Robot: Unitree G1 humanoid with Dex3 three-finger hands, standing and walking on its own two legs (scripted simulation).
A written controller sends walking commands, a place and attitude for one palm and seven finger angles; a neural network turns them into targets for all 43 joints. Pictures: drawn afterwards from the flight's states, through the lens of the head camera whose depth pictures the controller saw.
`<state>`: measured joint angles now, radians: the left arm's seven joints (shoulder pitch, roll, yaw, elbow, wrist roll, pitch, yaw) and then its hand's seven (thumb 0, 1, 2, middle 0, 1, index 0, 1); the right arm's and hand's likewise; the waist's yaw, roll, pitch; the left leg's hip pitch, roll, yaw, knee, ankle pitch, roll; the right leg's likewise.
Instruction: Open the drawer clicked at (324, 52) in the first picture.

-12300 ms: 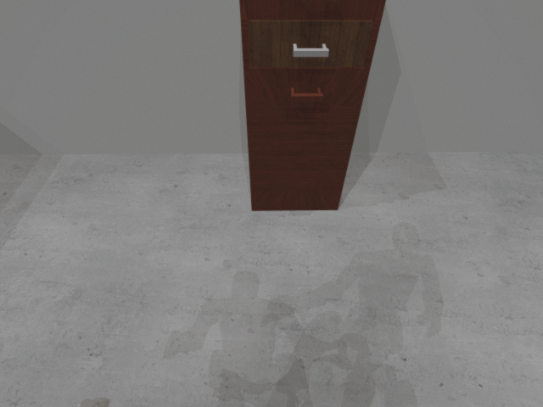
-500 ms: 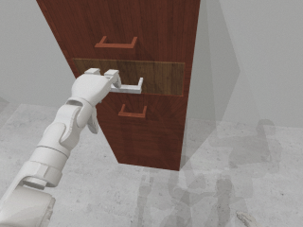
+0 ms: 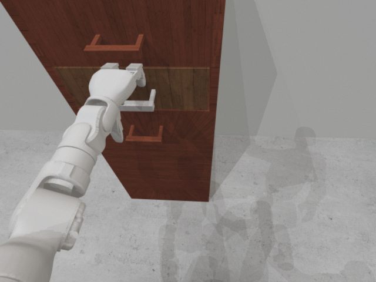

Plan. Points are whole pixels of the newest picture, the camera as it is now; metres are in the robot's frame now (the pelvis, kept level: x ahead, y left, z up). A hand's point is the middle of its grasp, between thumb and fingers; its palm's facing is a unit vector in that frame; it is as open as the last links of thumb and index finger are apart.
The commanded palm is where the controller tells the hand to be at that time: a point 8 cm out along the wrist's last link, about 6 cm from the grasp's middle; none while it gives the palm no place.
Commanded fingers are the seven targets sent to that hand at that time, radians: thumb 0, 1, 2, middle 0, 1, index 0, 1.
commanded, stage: move the hooked fingers above the handle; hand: left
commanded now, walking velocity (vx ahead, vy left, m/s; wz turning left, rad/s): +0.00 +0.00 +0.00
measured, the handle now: (133, 99) +0.54 +0.15 +0.05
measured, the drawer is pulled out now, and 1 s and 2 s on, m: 0.00 0.00 0.00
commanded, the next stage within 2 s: none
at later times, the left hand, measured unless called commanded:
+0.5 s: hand (125, 98) +0.49 +0.15 +0.11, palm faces +0.02 -0.01 -1.00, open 13.9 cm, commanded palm +0.47 +0.17 +0.16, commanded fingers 0.00 -0.50 0.30 -0.30 -1.20 -0.30 -1.20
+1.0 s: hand (119, 96) +0.49 +0.16 +0.11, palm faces +0.02 -0.01 -1.00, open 13.9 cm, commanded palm +0.46 +0.17 +0.16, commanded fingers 0.00 -0.50 0.30 -0.30 -1.20 -0.30 -1.20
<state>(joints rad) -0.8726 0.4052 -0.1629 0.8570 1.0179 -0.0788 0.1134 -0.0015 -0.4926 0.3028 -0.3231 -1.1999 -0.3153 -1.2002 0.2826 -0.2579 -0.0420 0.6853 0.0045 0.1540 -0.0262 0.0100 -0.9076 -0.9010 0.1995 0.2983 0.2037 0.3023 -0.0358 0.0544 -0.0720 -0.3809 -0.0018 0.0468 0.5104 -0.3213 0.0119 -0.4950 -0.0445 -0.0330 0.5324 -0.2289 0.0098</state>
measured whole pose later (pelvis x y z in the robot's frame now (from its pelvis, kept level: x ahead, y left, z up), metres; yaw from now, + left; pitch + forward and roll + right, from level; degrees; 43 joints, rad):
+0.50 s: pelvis +0.00 -0.01 +0.00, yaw -1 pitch +12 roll +0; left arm -0.90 0.41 -0.13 0.92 1.04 -0.04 0.16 0.00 -0.49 0.30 -0.33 -1.20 -0.32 -1.20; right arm 0.30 -0.26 -0.05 0.68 0.00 0.15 -0.03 0.01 -0.91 -0.90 0.20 0.30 0.20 0.30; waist -0.05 0.07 -0.09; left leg -0.40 0.01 0.06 0.51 -0.32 0.01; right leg -0.52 -0.03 -0.03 0.53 -0.23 0.00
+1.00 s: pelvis +0.00 +0.00 +0.00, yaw +0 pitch +13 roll +0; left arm -0.95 0.42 -0.14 0.97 1.04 -0.03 0.16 0.00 -0.49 0.30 -0.32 -1.20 -0.32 -1.20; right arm 0.28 -0.26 -0.04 0.68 0.00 0.14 -0.03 0.01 -0.91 -0.90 0.20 0.30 0.20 0.30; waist -0.06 0.06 -0.09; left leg -0.43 0.00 0.05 0.54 -0.33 0.01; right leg -0.54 -0.04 -0.03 0.55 -0.23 0.01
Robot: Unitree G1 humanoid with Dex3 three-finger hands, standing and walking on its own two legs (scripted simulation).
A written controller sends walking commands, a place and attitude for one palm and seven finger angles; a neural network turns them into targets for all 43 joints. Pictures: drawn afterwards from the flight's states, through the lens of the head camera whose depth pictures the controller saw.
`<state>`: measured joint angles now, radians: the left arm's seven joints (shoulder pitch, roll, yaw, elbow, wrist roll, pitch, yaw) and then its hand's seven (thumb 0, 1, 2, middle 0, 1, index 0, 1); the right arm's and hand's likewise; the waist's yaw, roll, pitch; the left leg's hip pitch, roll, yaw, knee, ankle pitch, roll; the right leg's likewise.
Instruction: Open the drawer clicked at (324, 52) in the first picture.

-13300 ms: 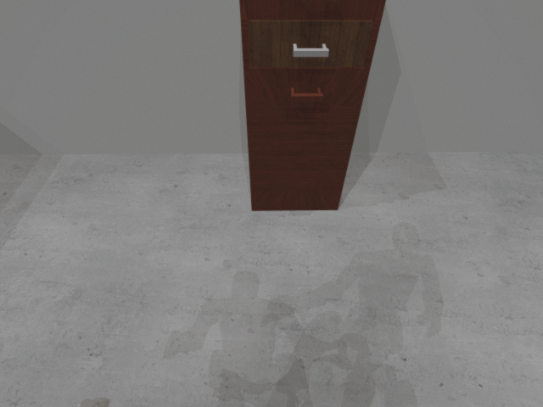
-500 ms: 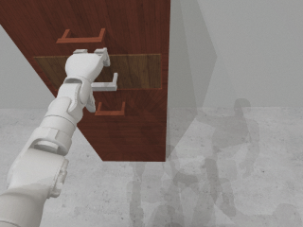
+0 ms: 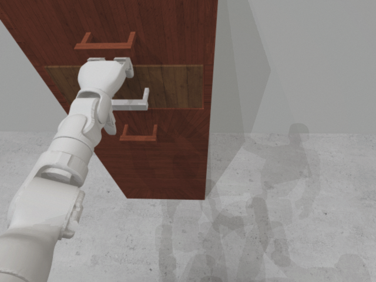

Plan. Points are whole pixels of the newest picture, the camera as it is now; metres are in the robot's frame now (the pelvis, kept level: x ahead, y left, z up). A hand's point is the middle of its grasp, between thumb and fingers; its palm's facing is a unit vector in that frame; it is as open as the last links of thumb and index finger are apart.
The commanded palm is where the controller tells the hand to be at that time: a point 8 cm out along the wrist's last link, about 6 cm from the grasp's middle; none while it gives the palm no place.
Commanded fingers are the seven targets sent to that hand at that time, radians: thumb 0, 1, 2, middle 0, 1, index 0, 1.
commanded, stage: move the hooked fingers above the handle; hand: left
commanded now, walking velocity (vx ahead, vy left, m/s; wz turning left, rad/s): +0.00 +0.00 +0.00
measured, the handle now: (127, 98) +0.54 +0.15 +0.05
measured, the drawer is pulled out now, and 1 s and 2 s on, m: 0.00 0.00 0.00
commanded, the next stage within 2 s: none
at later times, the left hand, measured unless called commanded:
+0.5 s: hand (109, 97) +0.49 +0.17 +0.11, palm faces -0.01 +0.00 -1.00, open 13.9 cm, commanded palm +0.47 +0.17 +0.17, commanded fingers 0.00 -0.50 0.30 -0.30 -1.20 -0.30 -1.20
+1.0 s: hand (115, 100) +0.48 +0.16 +0.11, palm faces -0.02 -0.01 -1.00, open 13.9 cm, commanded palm +0.47 +0.17 +0.17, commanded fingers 0.00 -0.50 0.30 -0.30 -1.20 -0.30 -1.20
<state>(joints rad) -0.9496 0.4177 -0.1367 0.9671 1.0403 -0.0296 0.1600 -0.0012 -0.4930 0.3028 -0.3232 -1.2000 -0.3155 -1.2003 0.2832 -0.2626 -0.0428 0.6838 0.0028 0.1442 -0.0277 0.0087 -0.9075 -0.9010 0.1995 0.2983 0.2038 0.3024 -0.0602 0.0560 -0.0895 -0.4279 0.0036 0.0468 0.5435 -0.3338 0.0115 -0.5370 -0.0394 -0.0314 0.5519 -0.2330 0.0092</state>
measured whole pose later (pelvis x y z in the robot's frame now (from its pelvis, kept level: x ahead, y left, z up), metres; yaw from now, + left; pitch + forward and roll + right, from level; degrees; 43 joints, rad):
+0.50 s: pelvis +0.00 +0.00 +0.00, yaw +0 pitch +12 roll +0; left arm -0.93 0.42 -0.16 0.95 1.02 -0.02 0.13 0.00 -0.49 0.30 -0.32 -1.20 -0.31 -1.20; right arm 0.29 -0.27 -0.05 0.68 0.01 0.14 -0.03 0.01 -0.91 -0.90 0.20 0.30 0.20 0.30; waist -0.05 0.06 -0.09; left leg -0.41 0.00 0.04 0.53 -0.33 0.01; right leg -0.52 -0.04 -0.03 0.53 -0.22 0.01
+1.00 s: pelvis +0.00 +0.00 +0.00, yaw +0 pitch +12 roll +0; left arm -0.90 0.41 -0.16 0.89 1.02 -0.05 0.11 0.00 -0.49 0.30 -0.32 -1.20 -0.32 -1.20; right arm 0.31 -0.26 -0.05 0.68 0.01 0.15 -0.03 0.01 -0.91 -0.90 0.20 0.30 0.20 0.30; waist -0.05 0.07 -0.09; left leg -0.41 0.01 0.04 0.53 -0.33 0.01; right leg -0.51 -0.03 -0.04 0.54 -0.23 0.01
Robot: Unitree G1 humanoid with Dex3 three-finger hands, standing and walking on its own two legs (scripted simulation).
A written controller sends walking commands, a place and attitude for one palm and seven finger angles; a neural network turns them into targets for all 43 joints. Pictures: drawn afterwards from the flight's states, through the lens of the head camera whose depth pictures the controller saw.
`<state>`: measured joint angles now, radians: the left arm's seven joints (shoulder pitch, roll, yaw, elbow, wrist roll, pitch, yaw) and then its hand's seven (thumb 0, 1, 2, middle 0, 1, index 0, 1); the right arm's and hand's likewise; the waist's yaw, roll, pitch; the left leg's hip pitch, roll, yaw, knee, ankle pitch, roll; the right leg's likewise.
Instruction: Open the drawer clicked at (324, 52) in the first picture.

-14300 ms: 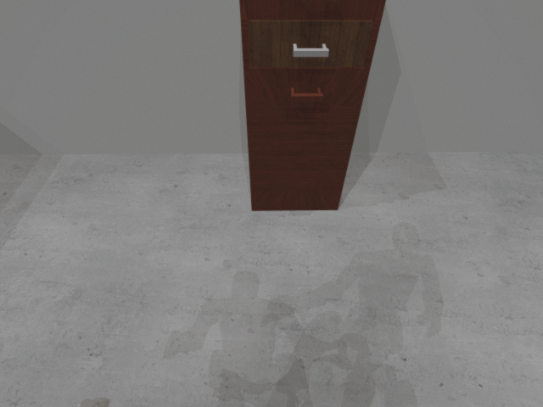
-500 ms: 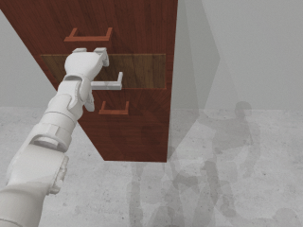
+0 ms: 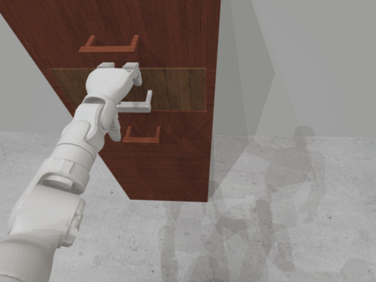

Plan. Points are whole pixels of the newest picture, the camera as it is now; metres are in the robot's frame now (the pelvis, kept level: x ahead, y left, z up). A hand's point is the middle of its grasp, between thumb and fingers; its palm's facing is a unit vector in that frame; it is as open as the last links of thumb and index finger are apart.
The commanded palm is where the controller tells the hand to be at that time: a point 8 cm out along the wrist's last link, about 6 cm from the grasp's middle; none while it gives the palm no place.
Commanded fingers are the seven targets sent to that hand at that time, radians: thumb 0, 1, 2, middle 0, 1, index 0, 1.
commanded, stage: move the hooked fingers above the handle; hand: left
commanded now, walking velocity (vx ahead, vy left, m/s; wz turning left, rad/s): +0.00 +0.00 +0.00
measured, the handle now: (130, 100) +0.54 +0.15 +0.05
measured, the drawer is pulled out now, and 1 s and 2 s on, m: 0.00 0.00 0.00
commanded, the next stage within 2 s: lower the fingers behind the handle in 1.66 s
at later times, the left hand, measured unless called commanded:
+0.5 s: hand (123, 99) +0.49 +0.15 +0.11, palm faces +0.02 -0.03 -1.00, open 13.9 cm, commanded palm +0.47 +0.17 +0.17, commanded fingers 0.00 -0.50 0.30 -0.30 -1.20 -0.30 -1.20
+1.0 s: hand (117, 95) +0.50 +0.16 +0.11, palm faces +0.05 -0.01 -1.00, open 13.9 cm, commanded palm +0.46 +0.17 +0.17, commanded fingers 0.00 -0.50 0.30 -0.30 -1.20 -0.30 -1.20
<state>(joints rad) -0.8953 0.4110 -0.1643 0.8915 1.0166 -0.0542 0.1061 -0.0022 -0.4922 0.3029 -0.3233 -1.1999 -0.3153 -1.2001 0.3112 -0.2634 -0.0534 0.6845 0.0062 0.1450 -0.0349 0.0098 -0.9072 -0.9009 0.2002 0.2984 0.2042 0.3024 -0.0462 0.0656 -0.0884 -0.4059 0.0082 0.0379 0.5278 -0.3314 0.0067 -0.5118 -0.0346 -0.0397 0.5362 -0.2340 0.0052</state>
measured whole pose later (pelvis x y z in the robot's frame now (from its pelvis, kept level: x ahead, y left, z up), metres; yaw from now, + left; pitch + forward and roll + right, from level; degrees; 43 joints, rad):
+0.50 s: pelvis +0.00 +0.00 +0.00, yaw +0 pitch +13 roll +0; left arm -0.92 0.40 -0.14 0.93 1.04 -0.07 0.16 0.00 -0.49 0.30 -0.32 -1.20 -0.32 -1.20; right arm 0.30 -0.27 -0.05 0.69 0.00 0.13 -0.04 0.01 -0.91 -0.90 0.20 0.30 0.20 0.30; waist -0.06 0.06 -0.09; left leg -0.43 0.01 0.04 0.54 -0.34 0.01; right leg -0.54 -0.03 -0.03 0.55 -0.24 0.01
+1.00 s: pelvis +0.00 +0.00 +0.00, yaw -1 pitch +13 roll +0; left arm -0.93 0.41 -0.12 0.95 1.05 0.00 0.19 0.00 -0.49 0.30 -0.32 -1.20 -0.32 -1.20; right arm 0.30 -0.26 -0.05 0.69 0.00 0.13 -0.02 0.01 -0.91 -0.90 0.20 0.30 0.20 0.30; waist -0.06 0.07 -0.10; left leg -0.44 0.01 0.05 0.55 -0.34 0.01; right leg -0.55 -0.03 -0.02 0.55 -0.24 0.01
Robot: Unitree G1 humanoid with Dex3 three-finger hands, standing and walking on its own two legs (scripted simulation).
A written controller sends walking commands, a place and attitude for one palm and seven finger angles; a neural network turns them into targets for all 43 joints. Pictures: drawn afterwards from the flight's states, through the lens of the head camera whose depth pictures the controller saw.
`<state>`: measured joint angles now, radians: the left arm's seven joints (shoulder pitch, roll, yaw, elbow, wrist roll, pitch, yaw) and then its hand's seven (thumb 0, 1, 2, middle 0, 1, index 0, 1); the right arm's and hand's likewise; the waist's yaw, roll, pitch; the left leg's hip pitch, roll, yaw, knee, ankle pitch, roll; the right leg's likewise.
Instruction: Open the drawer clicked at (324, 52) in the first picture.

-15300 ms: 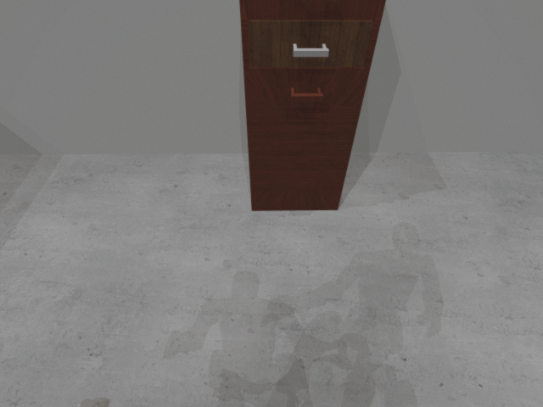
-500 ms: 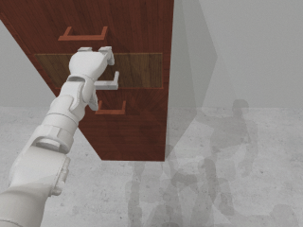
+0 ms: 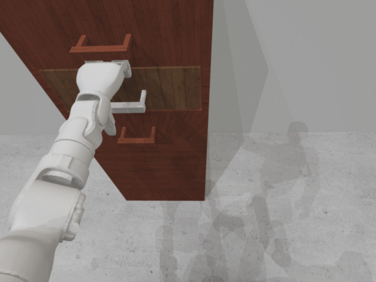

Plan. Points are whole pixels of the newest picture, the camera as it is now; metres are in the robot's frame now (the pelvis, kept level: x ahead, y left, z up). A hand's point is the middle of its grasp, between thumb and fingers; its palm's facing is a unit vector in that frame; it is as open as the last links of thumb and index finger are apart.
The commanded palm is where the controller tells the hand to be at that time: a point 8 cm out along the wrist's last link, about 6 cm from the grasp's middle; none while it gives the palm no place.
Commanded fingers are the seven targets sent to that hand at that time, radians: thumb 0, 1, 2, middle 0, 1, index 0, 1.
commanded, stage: move the hooked fingers above the handle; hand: left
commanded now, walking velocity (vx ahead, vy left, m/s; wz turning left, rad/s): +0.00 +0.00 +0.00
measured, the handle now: (124, 101) +0.54 +0.16 +0.05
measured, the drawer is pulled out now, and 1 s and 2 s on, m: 0.00 0.00 0.00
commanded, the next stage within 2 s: lower the fingers behind the handle in 0.66 s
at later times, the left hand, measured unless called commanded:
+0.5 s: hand (107, 100) +0.48 +0.17 +0.11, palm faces -0.03 +0.01 -1.00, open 13.9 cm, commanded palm +0.46 +0.17 +0.17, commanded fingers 0.00 -0.50 0.30 -0.30 -1.20 -0.30 -1.20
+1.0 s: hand (114, 105) +0.49 +0.16 +0.09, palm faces -0.07 +0.00 -1.00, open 13.8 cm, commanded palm +0.47 +0.17 +0.15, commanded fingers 0.00 -0.50 0.30 -0.30 -1.20 -0.30 -1.20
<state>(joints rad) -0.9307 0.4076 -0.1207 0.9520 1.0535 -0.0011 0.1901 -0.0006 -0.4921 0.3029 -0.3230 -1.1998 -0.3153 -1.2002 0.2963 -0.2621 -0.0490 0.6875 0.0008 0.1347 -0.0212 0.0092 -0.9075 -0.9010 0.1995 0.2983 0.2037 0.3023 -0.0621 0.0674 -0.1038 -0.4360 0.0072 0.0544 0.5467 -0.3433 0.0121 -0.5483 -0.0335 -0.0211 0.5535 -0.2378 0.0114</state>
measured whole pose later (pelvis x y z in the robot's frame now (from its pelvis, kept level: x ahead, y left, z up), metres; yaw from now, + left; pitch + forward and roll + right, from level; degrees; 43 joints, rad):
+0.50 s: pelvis +0.00 +0.00 +0.00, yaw +1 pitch +12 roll +0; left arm -0.93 0.42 -0.17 0.94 1.02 0.01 0.11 0.00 -0.49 0.30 -0.32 -1.20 -0.31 -1.20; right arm 0.30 -0.27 -0.05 0.68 0.01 0.14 -0.03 0.01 -0.91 -0.90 0.20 0.30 0.20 0.30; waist -0.05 0.07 -0.09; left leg -0.42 0.01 0.04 0.54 -0.33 0.01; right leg -0.52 -0.03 -0.04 0.54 -0.24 0.01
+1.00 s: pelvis -0.01 -0.01 +0.00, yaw +0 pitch +14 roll +0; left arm -0.94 0.43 -0.12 1.00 1.05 -0.04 0.13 0.00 -0.49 0.30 -0.33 -1.20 -0.32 -1.21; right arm 0.31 -0.27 -0.04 0.67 0.01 0.12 -0.05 0.01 -0.91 -0.90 0.20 0.30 0.20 0.30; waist -0.08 0.06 -0.09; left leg -0.45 0.01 0.05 0.55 -0.34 0.01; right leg -0.57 -0.03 -0.02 0.56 -0.23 0.01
